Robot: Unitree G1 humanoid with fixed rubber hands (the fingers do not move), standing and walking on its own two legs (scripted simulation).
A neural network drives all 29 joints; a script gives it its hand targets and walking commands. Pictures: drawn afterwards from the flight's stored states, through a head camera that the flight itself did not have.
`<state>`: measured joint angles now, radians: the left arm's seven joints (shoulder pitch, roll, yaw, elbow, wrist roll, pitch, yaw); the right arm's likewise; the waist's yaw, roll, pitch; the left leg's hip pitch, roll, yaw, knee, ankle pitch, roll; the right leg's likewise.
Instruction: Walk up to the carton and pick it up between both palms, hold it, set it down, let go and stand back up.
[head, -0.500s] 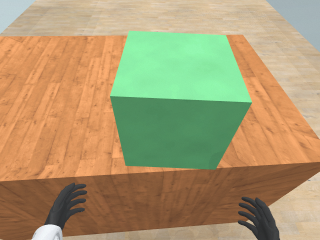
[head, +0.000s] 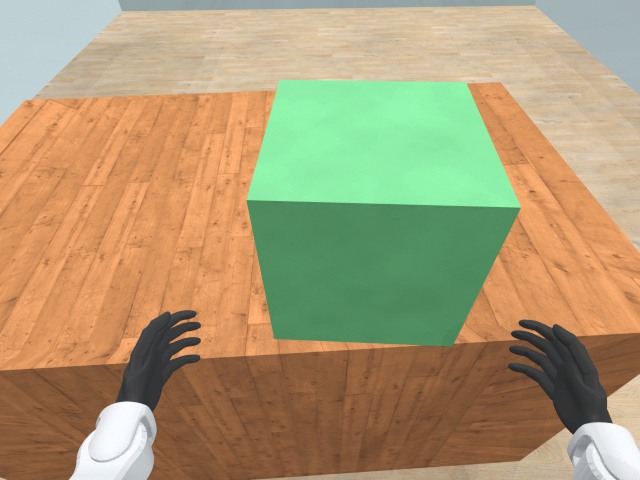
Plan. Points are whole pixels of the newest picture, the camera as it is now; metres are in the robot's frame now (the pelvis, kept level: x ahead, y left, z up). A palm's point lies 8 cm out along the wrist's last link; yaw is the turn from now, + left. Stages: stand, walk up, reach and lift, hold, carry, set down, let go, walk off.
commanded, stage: reach and lift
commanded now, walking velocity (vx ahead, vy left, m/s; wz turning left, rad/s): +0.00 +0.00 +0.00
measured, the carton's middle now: (367, 214) +0.45 -0.03 +0.09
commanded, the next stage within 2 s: none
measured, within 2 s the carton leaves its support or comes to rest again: neither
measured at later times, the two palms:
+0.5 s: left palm (168, 302) +0.30 +0.21 +0.10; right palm (592, 335) +0.28 -0.27 +0.09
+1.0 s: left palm (179, 246) +0.36 +0.20 +0.13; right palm (577, 260) +0.35 -0.26 +0.13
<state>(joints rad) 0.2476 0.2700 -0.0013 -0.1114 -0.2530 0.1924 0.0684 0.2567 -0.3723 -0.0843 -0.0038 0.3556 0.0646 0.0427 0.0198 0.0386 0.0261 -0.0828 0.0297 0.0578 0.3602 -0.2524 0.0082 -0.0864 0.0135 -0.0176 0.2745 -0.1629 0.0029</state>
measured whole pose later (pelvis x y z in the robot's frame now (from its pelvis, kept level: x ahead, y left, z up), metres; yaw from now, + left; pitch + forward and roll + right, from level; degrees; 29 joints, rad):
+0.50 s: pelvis -0.03 -0.02 +0.00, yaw -2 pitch +3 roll +1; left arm -0.24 0.33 0.15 0.06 -0.32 0.53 0.05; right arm -0.18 -0.41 -0.07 0.08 0.39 0.34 -0.01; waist 0.01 0.01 -0.01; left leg -0.20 0.03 0.09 0.33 -0.18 -0.01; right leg -0.28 0.02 0.03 0.36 -0.14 -0.02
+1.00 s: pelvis -0.03 -0.03 +0.00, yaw +0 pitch +8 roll +0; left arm -0.50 0.40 0.16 0.12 -0.31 0.67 0.05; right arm -0.49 -0.46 -0.03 0.25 0.45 0.42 -0.04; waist -0.03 -0.03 -0.04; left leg -0.33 0.04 0.03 0.39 -0.20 -0.02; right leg -0.36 0.03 -0.02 0.36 -0.14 -0.03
